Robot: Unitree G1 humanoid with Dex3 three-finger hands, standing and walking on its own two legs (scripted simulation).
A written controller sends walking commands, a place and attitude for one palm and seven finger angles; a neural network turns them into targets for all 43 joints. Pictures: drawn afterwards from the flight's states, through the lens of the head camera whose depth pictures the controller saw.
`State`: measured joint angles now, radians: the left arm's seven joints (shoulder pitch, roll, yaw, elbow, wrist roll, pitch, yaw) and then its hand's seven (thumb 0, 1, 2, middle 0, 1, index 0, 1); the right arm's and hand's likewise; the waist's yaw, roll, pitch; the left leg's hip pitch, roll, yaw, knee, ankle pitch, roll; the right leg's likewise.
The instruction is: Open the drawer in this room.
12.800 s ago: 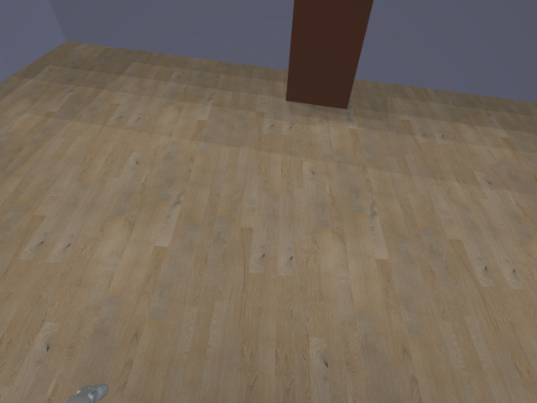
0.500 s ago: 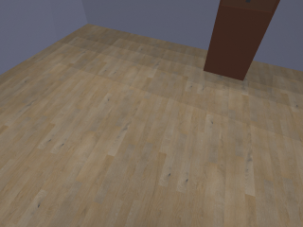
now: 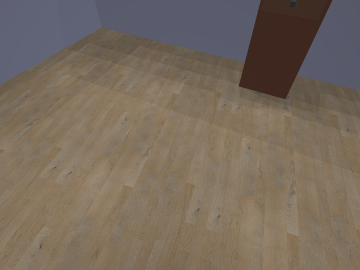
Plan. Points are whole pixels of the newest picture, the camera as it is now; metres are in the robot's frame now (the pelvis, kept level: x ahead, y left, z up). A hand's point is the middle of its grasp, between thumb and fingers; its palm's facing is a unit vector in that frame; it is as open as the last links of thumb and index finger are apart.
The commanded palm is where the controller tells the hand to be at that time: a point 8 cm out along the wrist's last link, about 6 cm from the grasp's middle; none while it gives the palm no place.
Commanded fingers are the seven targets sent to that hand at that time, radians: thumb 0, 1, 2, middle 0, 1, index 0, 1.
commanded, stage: stand and wait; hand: left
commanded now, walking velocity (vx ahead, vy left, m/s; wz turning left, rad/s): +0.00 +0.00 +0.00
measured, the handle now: (293, 2) +1.72 -0.67 -0.01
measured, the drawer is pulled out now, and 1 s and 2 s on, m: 0.00 0.00 0.00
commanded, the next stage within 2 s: turn or walk to find it in 0.22 s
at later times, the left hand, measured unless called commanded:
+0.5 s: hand out of the picture +0.08 +0.25 -0.16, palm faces +0.01 -0.94 -0.33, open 7.3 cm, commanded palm none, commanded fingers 0.00 0.90 0.90 -0.20 -0.30 -0.20 -0.30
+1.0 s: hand out of the picture -0.02 +0.23 -0.18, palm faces +0.08 -0.97 -0.25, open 7.3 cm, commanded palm none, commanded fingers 0.00 0.90 0.90 -0.20 -0.30 -0.20 -0.30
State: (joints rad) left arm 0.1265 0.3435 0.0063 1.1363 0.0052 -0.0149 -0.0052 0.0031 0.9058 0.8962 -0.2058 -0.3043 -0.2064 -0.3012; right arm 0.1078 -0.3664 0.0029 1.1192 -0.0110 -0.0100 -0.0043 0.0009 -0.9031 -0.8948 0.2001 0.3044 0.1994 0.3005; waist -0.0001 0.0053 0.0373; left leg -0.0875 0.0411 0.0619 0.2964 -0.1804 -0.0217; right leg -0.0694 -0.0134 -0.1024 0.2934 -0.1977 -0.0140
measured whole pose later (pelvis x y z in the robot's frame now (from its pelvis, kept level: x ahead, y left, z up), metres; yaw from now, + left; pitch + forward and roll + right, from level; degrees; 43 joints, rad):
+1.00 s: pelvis -0.02 +0.02 -0.01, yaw +4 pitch -2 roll +0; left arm 0.21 0.26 0.01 1.14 0.01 0.02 0.00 0.00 0.91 0.90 -0.21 -0.30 -0.21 -0.30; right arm 0.15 -0.24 -0.01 1.10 -0.01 0.00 0.00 0.00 -0.90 -0.89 0.20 0.30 0.20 0.30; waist 0.03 -0.01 0.07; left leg -0.19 0.00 0.04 0.43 -0.22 0.02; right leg -0.13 -0.07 -0.16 0.41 -0.25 0.02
